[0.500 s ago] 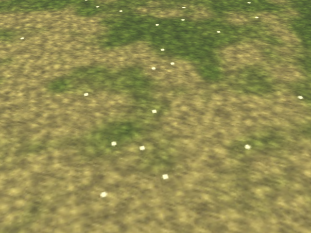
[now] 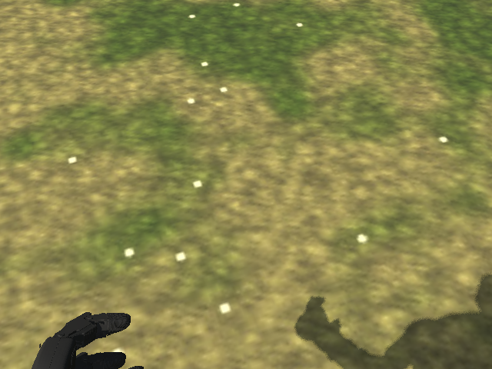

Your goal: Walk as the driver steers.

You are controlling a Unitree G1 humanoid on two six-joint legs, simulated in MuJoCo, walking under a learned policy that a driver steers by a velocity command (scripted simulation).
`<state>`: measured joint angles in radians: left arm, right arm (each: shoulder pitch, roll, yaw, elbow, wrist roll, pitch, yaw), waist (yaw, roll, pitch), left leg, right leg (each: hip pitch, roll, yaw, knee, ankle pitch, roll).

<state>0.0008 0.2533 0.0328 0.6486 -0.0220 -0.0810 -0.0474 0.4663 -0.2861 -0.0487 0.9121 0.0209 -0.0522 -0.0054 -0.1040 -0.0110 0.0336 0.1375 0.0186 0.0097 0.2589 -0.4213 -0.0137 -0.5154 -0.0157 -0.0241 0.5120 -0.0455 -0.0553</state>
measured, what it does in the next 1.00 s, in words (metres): walks ahead, turning left: right foot, then left foot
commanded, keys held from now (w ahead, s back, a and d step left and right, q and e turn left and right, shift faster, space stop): w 0.04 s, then w+q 0.78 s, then w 0.18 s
